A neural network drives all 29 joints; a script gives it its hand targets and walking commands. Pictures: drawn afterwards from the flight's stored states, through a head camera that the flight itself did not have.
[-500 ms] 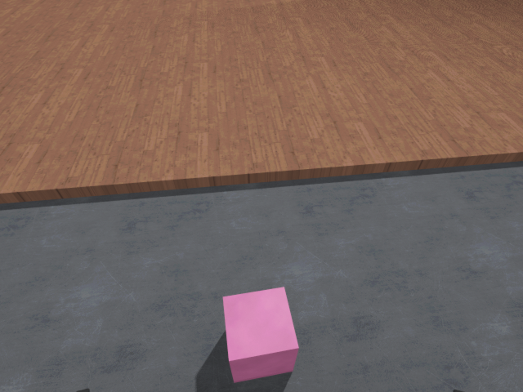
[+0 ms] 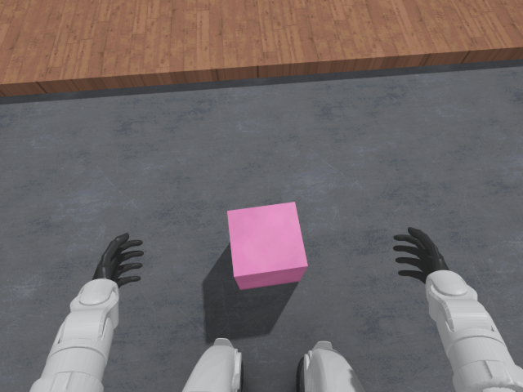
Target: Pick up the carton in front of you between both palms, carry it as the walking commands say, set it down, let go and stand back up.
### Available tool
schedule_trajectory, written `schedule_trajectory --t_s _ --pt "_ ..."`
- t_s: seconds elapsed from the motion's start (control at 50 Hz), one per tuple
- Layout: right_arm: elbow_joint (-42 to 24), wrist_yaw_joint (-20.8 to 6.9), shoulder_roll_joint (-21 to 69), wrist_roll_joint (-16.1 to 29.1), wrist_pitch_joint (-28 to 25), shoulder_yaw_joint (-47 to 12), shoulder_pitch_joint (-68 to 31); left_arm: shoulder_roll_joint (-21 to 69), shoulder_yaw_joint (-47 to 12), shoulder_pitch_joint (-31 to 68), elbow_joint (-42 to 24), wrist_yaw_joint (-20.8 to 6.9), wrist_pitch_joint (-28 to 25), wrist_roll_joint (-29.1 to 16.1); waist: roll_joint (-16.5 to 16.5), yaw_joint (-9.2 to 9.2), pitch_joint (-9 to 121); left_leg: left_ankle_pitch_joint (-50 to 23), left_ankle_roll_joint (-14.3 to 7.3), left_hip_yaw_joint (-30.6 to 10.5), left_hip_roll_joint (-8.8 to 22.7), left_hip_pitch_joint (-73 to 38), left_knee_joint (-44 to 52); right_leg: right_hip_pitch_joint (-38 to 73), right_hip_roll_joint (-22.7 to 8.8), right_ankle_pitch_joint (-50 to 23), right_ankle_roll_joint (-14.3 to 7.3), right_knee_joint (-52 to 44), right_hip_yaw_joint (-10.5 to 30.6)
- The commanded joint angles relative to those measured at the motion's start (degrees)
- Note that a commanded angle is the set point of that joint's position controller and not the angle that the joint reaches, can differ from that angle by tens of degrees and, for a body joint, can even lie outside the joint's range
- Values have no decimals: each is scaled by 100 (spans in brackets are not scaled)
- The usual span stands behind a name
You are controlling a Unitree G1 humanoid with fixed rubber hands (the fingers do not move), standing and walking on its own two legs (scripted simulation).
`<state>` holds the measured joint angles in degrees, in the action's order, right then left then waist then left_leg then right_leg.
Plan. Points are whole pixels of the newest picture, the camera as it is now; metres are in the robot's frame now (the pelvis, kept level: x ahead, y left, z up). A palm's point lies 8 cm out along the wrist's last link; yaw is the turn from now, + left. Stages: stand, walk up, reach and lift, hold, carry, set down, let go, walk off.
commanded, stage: reach and lift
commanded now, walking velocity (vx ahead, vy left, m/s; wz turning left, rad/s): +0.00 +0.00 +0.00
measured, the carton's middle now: (265, 248) +0.48 +0.02 -0.59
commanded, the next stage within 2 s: none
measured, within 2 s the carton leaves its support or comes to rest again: neither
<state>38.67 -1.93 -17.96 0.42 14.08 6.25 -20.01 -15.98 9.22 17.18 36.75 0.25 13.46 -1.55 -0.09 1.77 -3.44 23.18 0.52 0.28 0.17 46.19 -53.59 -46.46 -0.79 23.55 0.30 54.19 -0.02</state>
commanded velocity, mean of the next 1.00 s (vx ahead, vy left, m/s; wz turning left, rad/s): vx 0.00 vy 0.00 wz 0.00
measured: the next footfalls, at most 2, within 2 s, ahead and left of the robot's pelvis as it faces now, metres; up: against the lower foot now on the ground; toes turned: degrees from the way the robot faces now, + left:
none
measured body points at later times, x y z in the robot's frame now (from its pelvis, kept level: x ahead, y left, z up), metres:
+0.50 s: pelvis -0.07 -0.01 -0.06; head +0.23 +0.00 +0.27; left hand +0.44 +0.23 -0.15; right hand +0.50 -0.18 -0.15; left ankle +0.02 +0.12 -0.68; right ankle +0.02 -0.12 -0.68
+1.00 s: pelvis -0.04 -0.01 -0.16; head +0.32 -0.01 +0.12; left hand +0.46 +0.22 -0.32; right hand +0.52 -0.16 -0.33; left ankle +0.02 +0.12 -0.68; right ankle +0.02 -0.13 -0.68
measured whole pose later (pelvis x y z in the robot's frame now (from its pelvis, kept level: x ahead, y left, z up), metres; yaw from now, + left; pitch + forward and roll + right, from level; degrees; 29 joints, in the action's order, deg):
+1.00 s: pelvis -0.04 -0.01 -0.16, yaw +2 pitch +56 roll +3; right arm 59.3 1.6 -17.2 -4.6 5.6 15.4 -74.1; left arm -8.8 26.8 65.2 49.9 4.4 3.9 3.2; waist -1.5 3.9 4.8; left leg 25.8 2.6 -0.4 -0.5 112.8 -84.0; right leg -113.3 1.2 27.5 0.7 85.3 2.8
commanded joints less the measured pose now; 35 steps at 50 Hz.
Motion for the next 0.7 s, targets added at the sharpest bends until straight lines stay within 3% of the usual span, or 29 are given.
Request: schedule_trajectory --t_s 0.0,0.22,0.36,0.48,0.58,0.68 --pt "-145 51 -748 92 -85 217 -1451 -691 329 1178 -254 148 -121 -75 -56 95 3329 -3048 234 -27 -258 -353 91 1030 304 -3009 123 18 189" --pt "857 7 -1161 190 233 294 -5155 -660 663 4556 187 452 235 -277 -246 254 4503 -781 234 245 -252 660 -12 -51 289 -692 78 37 12" --pt "1757 -85 -1377 22 160 545 -6937 -450 1004 6120 721 603 231 -89 -308 411 4903 -373 279 342 -313 990 -146 -834 371 -122 54 149 -98" --pt "1990 -152 -1325 -303 -98 827 -7778 -253 1466 6735 674 591 -23 255 -440 541 5689 -1136 316 398 -370 1209 -332 -837 453 -1050 52 394 -54" --pt "1605 -90 -1084 -578 -309 1015 -7644 -164 1736 6432 256 484 -289 472 -636 587 6943 -2679 280 429 -458 1247 -523 34 545 -2897 44 662 44" --pt "1384 -34 -502 -751 -572 1132 -7053 164 1884 5643 225 319 -657 616 -807 567 6736 -3524 290 369 -473 2544 -725 182 457 -4546 22 1124 269"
